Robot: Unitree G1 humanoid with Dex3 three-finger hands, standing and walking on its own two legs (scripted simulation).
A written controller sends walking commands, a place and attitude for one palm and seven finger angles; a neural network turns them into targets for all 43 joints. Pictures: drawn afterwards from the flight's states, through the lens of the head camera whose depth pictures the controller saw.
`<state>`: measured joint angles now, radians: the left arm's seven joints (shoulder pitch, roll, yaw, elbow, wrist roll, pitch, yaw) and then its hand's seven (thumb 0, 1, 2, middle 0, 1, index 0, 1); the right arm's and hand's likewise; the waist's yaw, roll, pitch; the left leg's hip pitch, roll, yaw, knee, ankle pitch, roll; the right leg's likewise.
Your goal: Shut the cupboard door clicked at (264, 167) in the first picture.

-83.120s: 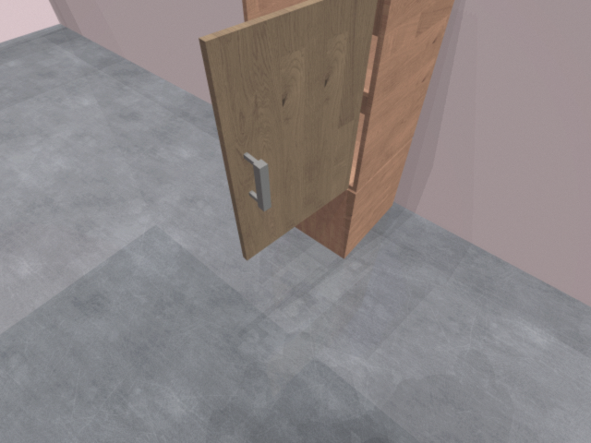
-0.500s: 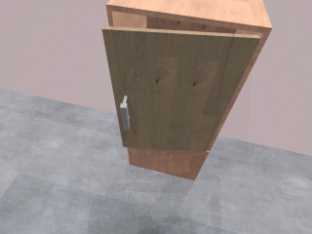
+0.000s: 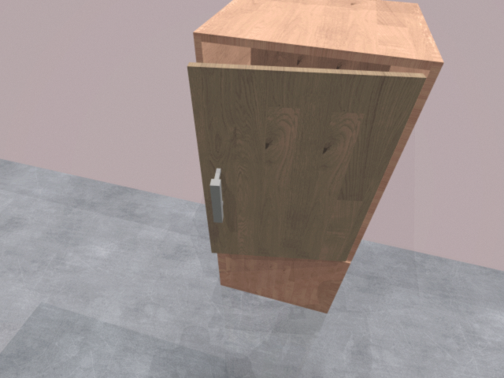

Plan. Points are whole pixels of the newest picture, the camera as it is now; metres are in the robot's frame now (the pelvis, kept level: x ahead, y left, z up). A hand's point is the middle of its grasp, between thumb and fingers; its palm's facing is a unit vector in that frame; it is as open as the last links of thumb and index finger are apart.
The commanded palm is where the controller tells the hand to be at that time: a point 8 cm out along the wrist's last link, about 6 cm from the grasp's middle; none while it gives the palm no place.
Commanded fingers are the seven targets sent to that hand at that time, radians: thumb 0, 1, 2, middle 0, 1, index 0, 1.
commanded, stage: look again from close up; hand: left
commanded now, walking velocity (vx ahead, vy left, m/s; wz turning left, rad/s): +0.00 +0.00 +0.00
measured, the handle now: (218, 195) +0.53 +0.11 -0.05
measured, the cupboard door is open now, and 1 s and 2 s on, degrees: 12 12 12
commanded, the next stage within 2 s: shuffle to correct the standing spot in 0.12 s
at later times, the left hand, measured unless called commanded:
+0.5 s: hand out of the picture -0.04 +0.16 -0.18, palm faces +0.00 -0.99 -0.17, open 7.4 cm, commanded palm none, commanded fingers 0.00 0.90 0.90 -0.20 -0.30 -0.20 -0.30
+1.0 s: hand out of the picture +0.09 +0.11 -0.17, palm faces -0.04 -0.99 -0.15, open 7.3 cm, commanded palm none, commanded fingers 0.00 0.90 0.90 -0.20 -0.30 -0.20 -0.30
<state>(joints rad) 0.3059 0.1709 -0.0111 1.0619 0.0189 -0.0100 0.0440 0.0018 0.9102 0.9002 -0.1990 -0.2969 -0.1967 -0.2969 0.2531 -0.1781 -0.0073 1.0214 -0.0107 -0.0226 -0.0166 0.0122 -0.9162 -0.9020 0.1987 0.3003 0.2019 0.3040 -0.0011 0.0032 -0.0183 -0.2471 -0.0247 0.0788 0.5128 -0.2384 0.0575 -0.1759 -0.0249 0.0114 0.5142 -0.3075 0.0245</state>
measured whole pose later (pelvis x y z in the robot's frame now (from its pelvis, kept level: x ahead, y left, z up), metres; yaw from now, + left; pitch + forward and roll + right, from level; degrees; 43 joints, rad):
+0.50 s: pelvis -0.01 -0.02 +0.00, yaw -1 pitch -1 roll +0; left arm 0.39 0.18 0.00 1.06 0.03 0.02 0.01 0.00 0.91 0.90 -0.20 -0.30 -0.20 -0.30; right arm 0.31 -0.17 -0.02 1.06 -0.02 0.01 -0.01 0.01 -0.90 -0.90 0.20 0.30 0.20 0.30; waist 0.00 -0.03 -0.01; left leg -0.27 0.01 0.09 0.52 -0.23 0.04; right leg -0.21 -0.01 -0.01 0.53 -0.30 -0.01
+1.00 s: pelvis +0.06 -0.06 +0.01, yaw -3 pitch +1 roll -1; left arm 0.27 0.19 0.06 1.03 0.04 0.04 -0.01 0.02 0.94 0.90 -0.20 -0.30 -0.20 -0.30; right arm 0.37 -0.10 -0.02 1.08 -0.03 -0.05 -0.04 0.01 -0.91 -0.90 0.20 0.30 0.20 0.30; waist -0.02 -0.04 0.03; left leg -0.17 0.09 0.13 0.43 -0.27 -0.01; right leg -0.48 -0.07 -0.06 0.83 -0.30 0.00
